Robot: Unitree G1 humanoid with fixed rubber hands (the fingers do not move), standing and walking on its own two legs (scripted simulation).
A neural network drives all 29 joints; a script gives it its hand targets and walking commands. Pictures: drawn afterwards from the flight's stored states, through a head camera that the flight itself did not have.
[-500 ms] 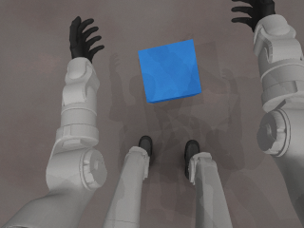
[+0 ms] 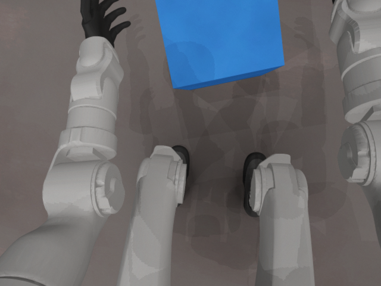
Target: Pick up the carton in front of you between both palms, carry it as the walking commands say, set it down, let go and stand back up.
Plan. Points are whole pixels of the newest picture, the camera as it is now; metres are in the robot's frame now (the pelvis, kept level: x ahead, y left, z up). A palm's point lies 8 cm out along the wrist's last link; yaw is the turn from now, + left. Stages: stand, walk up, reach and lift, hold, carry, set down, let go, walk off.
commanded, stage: reach and lift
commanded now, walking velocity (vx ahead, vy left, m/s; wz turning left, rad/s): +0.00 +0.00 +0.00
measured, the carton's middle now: (218, 37) +0.54 +0.00 -0.34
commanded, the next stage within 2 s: none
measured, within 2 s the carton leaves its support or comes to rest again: leaves its support in 1.12 s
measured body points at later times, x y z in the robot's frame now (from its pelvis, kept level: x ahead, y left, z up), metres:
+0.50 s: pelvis -0.01 +0.00 -0.09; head +0.38 -0.03 +0.13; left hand +0.53 +0.18 -0.28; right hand +0.59 -0.18 -0.28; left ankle +0.11 +0.13 -0.43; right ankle +0.09 -0.12 -0.43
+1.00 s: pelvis -0.02 +0.00 -0.09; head +0.36 -0.03 +0.14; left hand +0.54 +0.16 -0.27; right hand +0.59 -0.15 -0.27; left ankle +0.11 +0.13 -0.43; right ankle +0.09 -0.12 -0.43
